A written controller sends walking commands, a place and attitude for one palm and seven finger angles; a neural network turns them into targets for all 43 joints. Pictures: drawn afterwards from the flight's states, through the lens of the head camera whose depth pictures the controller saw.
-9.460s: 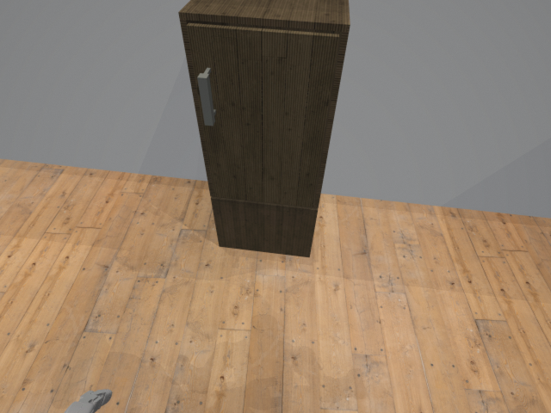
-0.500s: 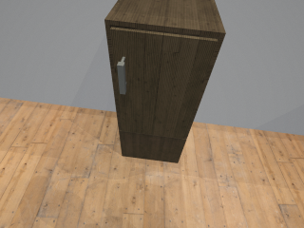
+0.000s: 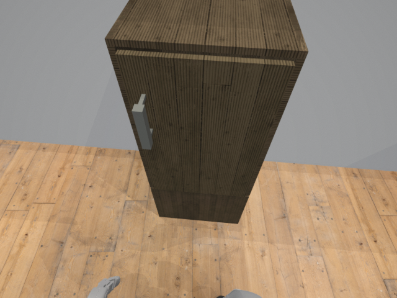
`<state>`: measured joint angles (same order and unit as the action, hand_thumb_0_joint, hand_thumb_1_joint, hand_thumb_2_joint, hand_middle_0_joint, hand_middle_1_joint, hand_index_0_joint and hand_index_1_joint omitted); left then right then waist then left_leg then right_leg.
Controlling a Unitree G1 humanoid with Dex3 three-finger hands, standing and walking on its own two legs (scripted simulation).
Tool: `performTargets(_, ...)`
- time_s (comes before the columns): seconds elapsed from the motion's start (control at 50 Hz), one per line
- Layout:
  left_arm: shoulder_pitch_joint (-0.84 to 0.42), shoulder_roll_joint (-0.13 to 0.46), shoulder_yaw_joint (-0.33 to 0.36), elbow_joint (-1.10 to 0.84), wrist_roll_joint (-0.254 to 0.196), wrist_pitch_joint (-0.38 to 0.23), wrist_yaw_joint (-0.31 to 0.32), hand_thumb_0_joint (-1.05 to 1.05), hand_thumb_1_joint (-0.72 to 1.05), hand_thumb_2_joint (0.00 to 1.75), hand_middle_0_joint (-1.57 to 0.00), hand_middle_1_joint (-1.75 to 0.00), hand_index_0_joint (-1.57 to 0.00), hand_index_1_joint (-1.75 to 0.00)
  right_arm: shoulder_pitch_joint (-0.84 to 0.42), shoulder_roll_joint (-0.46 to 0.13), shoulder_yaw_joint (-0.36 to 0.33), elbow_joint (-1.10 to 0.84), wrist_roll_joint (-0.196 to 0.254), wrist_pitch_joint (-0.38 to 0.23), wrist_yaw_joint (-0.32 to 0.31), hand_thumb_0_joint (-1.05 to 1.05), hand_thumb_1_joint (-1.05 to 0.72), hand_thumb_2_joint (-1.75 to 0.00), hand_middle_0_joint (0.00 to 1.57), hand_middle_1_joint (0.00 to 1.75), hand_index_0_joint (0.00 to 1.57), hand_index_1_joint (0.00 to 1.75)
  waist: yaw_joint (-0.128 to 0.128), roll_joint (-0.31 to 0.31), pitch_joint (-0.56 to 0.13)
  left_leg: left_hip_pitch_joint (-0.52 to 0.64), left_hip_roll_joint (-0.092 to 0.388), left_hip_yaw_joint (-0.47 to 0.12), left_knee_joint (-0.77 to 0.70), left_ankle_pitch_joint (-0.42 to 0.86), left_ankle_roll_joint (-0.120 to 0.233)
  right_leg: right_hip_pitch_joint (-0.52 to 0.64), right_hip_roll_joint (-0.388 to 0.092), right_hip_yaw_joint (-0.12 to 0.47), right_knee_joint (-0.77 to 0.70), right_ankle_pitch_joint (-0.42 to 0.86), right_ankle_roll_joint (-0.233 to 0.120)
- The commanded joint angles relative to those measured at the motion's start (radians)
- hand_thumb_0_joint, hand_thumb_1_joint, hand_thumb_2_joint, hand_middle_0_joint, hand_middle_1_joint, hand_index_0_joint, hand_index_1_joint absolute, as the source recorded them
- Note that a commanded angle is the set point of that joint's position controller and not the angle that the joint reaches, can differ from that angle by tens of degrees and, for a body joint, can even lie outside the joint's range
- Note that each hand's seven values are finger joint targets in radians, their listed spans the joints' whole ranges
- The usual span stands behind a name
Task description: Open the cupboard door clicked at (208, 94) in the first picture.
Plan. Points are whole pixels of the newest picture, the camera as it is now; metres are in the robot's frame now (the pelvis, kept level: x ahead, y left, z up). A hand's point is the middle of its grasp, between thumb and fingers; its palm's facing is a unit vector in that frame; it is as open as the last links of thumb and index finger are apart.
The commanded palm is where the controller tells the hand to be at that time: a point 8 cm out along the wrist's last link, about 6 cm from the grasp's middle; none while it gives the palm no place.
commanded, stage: come to a stop and stand still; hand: left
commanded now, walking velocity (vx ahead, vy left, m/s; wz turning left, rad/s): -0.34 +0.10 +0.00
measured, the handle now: (145, 122) +0.51 +0.15 +0.02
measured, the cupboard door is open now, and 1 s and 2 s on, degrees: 0 0 0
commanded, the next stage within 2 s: look again from close up in 1.20 s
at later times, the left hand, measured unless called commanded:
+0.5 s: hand out of the picture +0.00 +0.27 -0.16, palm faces +0.05 -0.98 -0.19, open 7.4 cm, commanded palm none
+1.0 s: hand out of the picture -0.03 +0.17 -0.16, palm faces -0.01 -0.98 -0.20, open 7.3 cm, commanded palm none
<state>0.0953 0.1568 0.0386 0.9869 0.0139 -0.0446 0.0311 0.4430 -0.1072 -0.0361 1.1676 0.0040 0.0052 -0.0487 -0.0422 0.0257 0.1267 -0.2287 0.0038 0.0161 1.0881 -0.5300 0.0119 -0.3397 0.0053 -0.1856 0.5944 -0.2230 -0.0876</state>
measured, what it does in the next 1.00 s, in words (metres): steps on the spot: left foot, then right foot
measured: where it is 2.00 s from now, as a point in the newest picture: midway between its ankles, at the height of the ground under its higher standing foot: outside the picture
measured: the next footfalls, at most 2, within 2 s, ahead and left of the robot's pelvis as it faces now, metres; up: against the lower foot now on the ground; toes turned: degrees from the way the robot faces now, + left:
left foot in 0.30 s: +0.00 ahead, +0.13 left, +0.00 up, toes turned -1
right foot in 0.78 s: -0.05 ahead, -0.10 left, +0.00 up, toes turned -1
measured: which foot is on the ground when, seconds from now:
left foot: up 0.00-0.28, down 0.30-1.00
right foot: down 0.00-0.30, up 0.32-0.76, down 0.78-1.00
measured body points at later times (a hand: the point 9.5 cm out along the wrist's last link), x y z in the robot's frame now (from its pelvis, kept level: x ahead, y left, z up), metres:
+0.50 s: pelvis -0.02 +0.06 +0.02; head +0.01 +0.10 +0.47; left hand +0.00 +0.32 -0.15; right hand +0.05 -0.17 -0.11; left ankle +0.02 +0.16 -0.72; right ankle -0.06 -0.09 -0.63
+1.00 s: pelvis -0.05 +0.00 +0.01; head -0.06 -0.01 +0.46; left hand -0.03 +0.22 -0.14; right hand -0.10 -0.22 -0.15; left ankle -0.02 +0.14 -0.72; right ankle -0.09 -0.10 -0.72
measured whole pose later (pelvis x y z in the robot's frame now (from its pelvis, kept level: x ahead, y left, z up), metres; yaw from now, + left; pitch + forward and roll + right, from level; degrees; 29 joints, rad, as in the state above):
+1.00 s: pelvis -0.05 +0.00 +0.01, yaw -2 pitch -1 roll -1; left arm 0.29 0.13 0.02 1.10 0.01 0.01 0.03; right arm 0.36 -0.15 -0.04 1.13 -0.02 0.02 -0.02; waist -0.04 0.05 0.00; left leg -0.26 0.10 0.02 0.51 -0.22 -0.04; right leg -0.14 0.03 -0.08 0.45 -0.30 -0.03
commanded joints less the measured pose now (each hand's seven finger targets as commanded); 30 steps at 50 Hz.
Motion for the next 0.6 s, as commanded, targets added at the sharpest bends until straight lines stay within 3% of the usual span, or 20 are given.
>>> performTargets(0.0,0.088,0.096,0.017,-0.011,0.006,0.022,0.023,0.0,0.9,0.9,-0.2,-0.3,-0.2,-0.3,0.029,-0.023,-0.01,-0.065,-0.008,0.035,0.004,0.0,-0.9,-0.9,0.2,0.3,0.2,0.3,0.007,-0.074,-0.066,-0.073,0.077,-0.043,0.043,0.01,-0.03,-0.043,-0.36,0.229,-0.275,0.609,-0.149)
performTargets(0.02,0.085,0.115,0.025,-0.017,0.011,0.025,0.023,0.0,0.9,0.9,-0.2,-0.3,-0.2,-0.3,0.024,-0.023,-0.014,-0.071,-0.01,0.037,0.012,0.0,-0.9,-0.9,0.2,0.3,0.2,0.3,0.008,-0.058,-0.092,-0.078,0.067,-0.017,-0.01,0.019,-0.035,-0.019,-0.342,0.207,-0.263,0.583,-0.135)
performTargets(0.04,0.09,0.136,0.036,-0.026,0.013,0.03,0.02,0.0,0.9,0.9,-0.2,-0.3,-0.2,-0.3,0.011,-0.03,-0.017,-0.084,-0.013,0.04,0.018,0.0,-0.9,-0.9,0.2,0.3,0.2,0.3,0.015,-0.086,-0.107,-0.09,0.062,0.003,-0.017,0.047,-0.043,-0.027,-0.337,0.209,-0.261,0.534,-0.131)
performTargets(0.12,0.09,0.161,0.055,-0.05,0.02,0.047,0.013,0.0,0.9,0.9,-0.2,-0.3,-0.2,-0.3,-0.07,-0.058,-0.032,-0.14,-0.019,0.044,0.023,0.0,-0.9,-0.9,0.2,0.3,0.2,0.3,0.031,-0.132,-0.148,-0.122,0.051,0.017,-0.092,0.082,-0.061,0.013,-0.313,0.222,-0.22,0.503,-0.126)
performTargets(0.18,0.069,0.174,0.058,-0.074,0.024,0.058,0.009,0.0,0.9,0.9,-0.2,-0.3,-0.2,-0.3,-0.1,-0.074,-0.037,-0.17,-0.016,0.035,0.026,0.0,-0.9,-0.9,0.2,0.3,0.2,0.3,0.025,-0.191,-0.175,-0.095,0.04,0.029,-0.219,0.107,-0.063,0.04,-0.293,0.224,-0.189,0.412,-0.104)
performTargets(0.22,0.074,0.17,0.058,-0.074,0.022,0.064,0.006,0.0,0.9,0.9,-0.2,-0.3,-0.2,-0.3,-0.084,-0.082,-0.039,-0.174,-0.016,0.023,0.027,0.0,-0.9,-0.9,0.2,0.3,0.2,0.3,0.01,-0.199,-0.196,-0.008,0.034,0.041,-0.411,0.212,-0.058,0.035,-0.266,0.222,-0.13,0.3,-0.063)
performTargets(0.24,0.079,0.162,0.055,-0.078,0.015,0.071,0.003,0.0,0.9,0.9,-0.2,-0.3,-0.2,-0.3,-0.064,-0.099,-0.041,-0.173,-0.017,0.016,0.028,0.0,-0.9,-0.9,0.2,0.3,0.2,0.3,-0.005,-0.159,-0.197,0.081,0.038,0.042,-0.547,0.32,-0.052,-0.025,-0.235,0.201,-0.084,0.169,-0.014)
performTargets(0.26,0.105,0.113,0.047,-0.088,0.008,0.08,-0.001,0.0,0.9,0.9,-0.2,-0.3,-0.2,-0.3,-0.061,-0.16,-0.051,-0.18,-0.024,0.006,0.025,0.0,-0.9,-0.9,0.2,0.3,0.2,0.3,-0.006,0.04,-0.185,0.111,0.165,-0.119,-0.692,0.351,-0.011,-0.109,-0.143,0.146,0.037,-0.063,0.048)
performTargets(0.28,0.118,0.057,0.036,-0.107,-0.001,0.088,-0.003,0.0,0.9,0.9,-0.2,-0.3,-0.2,-0.3,-0.106,-0.256,-0.065,-0.221,-0.038,-0.001,0.02,0.0,-0.9,-0.9,0.2,0.3,0.2,0.3,0.0,0.319,-0.117,-0.036,0.409,-0.406,-0.856,0.438,0.085,-0.184,-0.017,0.099,0.246,-0.341,0.117)
performTargets(0.3,0.091,0.1,0.042,-0.117,0.01,0.097,-0.001,0.0,0.9,0.9,-0.2,-0.3,-0.2,-0.3,-0.16,-0.279,-0.064,-0.247,-0.047,0.003,0.015,0.0,-0.9,-0.9,0.2,0.3,0.2,0.3,-0.005,0.216,-0.074,-0.187,0.465,-0.446,-0.888,0.405,0.168,-0.128,-0.03,0.219,0.408,-0.339,0.104)
performTargets(0.32,0.119,0.109,0.051,-0.114,0.015,0.103,-0.003,0.0,0.9,0.9,-0.2,-0.3,-0.2,-0.3,-0.21,-0.258,-0.059,-0.258,-0.046,-0.004,0.008,0.0,-0.9,-0.9,0.2,0.3,0.2,0.3,0.034,0.159,-0.059,-0.23,0.434,-0.385,-0.906,0.337,0.176,-0.13,-0.036,0.256,0.492,-0.28,0.103)
performTargets(0.36,0.18,0.12,0.066,-0.066,0.024,0.101,-0.017,0.0,0.9,0.9,-0.2,-0.3,-0.2,-0.3,-0.277,-0.225,-0.042,-0.271,-0.044,-0.008,-0.001,0.0,-0.9,-0.9,0.2,0.3,0.2,0.3,0.065,0.108,-0.06,-0.157,0.33,-0.282,-0.878,0.238,0.129,-0.185,-0.017,0.264,0.6,-0.164,0.114)
performTargets(0.38,0.217,0.122,0.064,-0.049,0.023,0.097,-0.022,0.0,0.9,0.9,-0.2,-0.3,-0.2,-0.3,-0.277,-0.216,-0.04,-0.272,-0.041,-0.01,-0.002,0.0,-0.9,-0.9,0.2,0.3,0.2,0.3,0.064,0.1,-0.1,-0.082,0.295,-0.23,-0.865,0.235,0.111,-0.207,-0.015,0.259,0.612,-0.119,0.122)
performTargets(0.42,0.238,0.122,0.062,-0.037,0.023,0.093,-0.029,0.0,0.9,0.9,-0.2,-0.3,-0.2,-0.3,-0.233,-0.206,-0.044,-0.265,-0.034,-0.014,-0.005,0.0,-0.9,-0.9,0.2,0.3,0.2,0.3,0.047,0.086,-0.157,0.036,0.272,-0.178,-0.851,0.289,0.093,-0.233,-0.018,0.249,0.595,-0.074,0.139)
performTargets(0.48,0.215,0.115,0.056,-0.047,0.019,0.095,-0.03,0.0,0.9,0.9,-0.2,-0.3,-0.2,-0.3,-0.146,-0.213,-0.049,-0.232,-0.033,-0.013,-0.009,0.0,-0.9,-0.9,0.2,0.3,0.2,0.3,0.009,0.112,-0.189,0.156,0.305,-0.198,-0.846,0.357,0.112,-0.241,-0.031,0.246,0.498,-0.115,0.148)
performTargets(0.54,0.181,0.097,0.043,-0.048,0.018,0.094,-0.034,0.0,0.9,0.9,-0.2,-0.3,-0.2,-0.3,-0.091,-0.224,-0.052,-0.203,-0.036,-0.012,-0.007,0.0,-0.9,-0.9,0.2,0.3,0.2,0.3,-0.016,0.139,-0.161,0.193,0.315,-0.202,-0.846,0.448,0.124,-0.193,-0.045,0.207,0.331,-0.187,0.148)
performTargets(0.58,0.185,0.081,0.034,-0.038,0.013,0.096,-0.036,0.0,0.9,0.9,-0.2,-0.3,-0.2,-0.3,-0.085,-0.236,-0.054,-0.191,-0.037,-0.006,-0.004,0.0,-0.9,-0.9,0.2,0.3,0.2,0.3,-0.018,0.166,-0.154,0.159,0.302,-0.193,-0.857,0.389,0.121,-0.12,-0.043,0.177,0.226,-0.231,0.143)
